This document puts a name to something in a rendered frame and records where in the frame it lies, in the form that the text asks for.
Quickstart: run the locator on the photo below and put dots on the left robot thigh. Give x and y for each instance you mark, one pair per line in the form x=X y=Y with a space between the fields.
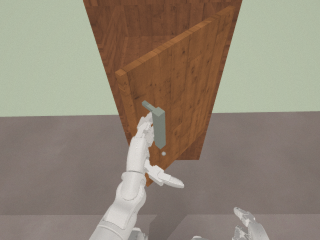
x=137 y=235

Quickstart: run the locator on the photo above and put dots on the robot left forearm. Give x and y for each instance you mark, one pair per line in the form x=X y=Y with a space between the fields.
x=120 y=218

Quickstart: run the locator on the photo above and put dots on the robot right hand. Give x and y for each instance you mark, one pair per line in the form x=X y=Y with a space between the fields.
x=255 y=230

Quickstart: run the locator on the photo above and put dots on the robot left shin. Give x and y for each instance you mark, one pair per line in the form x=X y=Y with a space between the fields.
x=136 y=229

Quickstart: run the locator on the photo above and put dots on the robot left hand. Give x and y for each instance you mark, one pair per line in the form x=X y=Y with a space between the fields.
x=138 y=152

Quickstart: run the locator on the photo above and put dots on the handle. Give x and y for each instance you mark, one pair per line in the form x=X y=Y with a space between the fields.
x=159 y=124

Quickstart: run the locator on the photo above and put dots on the cupboard door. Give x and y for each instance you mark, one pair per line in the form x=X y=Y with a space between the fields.
x=180 y=77

